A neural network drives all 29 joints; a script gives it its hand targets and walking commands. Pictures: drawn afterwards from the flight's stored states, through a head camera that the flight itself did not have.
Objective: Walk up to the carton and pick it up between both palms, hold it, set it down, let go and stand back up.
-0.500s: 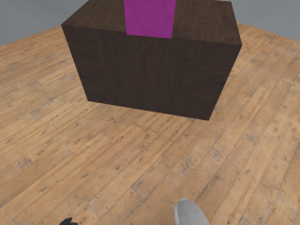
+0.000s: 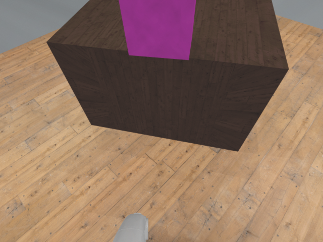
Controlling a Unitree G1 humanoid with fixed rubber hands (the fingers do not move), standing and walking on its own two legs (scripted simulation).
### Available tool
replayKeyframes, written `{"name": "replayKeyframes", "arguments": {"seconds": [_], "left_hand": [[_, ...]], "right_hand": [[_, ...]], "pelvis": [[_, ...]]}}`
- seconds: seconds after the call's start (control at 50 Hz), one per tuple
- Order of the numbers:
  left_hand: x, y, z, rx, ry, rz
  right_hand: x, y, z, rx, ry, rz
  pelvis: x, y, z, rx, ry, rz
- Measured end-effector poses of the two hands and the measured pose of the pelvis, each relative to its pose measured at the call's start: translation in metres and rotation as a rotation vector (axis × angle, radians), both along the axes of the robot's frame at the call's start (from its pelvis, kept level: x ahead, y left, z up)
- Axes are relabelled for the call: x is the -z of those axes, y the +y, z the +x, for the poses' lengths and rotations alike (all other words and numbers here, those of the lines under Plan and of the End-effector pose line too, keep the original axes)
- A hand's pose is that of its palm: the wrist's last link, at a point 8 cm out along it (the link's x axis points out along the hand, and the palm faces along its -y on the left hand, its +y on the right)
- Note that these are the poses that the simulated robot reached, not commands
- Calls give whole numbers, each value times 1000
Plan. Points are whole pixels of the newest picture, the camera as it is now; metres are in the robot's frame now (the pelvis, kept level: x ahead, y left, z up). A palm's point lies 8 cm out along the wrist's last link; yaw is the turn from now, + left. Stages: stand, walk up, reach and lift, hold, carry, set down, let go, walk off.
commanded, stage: walk up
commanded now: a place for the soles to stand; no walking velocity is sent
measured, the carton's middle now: (160, 14) +0.91 +0.06 +0.09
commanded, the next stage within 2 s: none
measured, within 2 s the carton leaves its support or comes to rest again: neither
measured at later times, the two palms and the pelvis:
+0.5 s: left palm (70, 186) +0.26 +0.32 -0.12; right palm (233, 213) +0.20 -0.17 -0.11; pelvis +0.21 +0.07 +0.01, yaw +3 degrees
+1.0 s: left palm (101, 143) +0.41 +0.25 -0.12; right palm (238, 144) +0.43 -0.23 -0.14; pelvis +0.39 +0.02 +0.00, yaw +2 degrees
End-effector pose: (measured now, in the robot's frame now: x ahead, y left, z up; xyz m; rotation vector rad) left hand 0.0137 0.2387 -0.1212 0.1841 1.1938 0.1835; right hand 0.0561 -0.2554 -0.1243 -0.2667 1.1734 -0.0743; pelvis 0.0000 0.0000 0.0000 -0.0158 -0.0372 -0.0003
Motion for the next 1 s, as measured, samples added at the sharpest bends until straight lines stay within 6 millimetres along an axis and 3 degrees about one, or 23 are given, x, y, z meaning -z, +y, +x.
{"name": "replayKeyframes", "arguments": {"seconds": [0.12,0.18,0.24,0.3,0.36,0.44,0.52,0.62,0.72,0.78,0.82,1.0], "left_hand": [[7,29,8,-41,103,1],[24,45,29,-53,117,-16],[42,59,59,-42,134,-38],[41,64,101,-19,114,-57],[26,69,149,22,52,-60],[8,75,212,77,-35,-46],[-1,76,261,102,-71,-30],[-3,57,319,139,-86,-32],[2,28,382,183,-111,-9],[6,13,411,161,-148,12],[6,8,419,108,-158,11],[-6,12,400,-29,-26,9]], "right_hand": [[-10,35,116,-76,-148,23],[-4,62,159,-113,-170,31],[4,86,186,-106,-178,30],[5,99,191,-33,-158,44],[-3,102,181,33,-101,42],[-10,98,162,90,-15,31],[-10,87,146,145,76,17],[-4,74,147,180,162,21],[20,56,173,193,217,55],[38,45,202,154,255,73],[40,40,229,121,256,74],[14,24,378,-6,79,15]], "pelvis": [[4,21,58,-29,0,-25],[15,36,91,-48,-6,-37],[26,51,119,-62,-16,4],[23,62,139,-68,-24,-7],[10,67,158,-66,-26,-14],[-3,70,185,-65,-25,-7],[-6,67,216,-58,-21,12],[-4,56,257,-38,-15,35],[12,35,307,-13,-10,58],[22,24,330,-14,-20,18],[22,19,343,-15,-23,21],[0,18,391,-37,-25,16]]}}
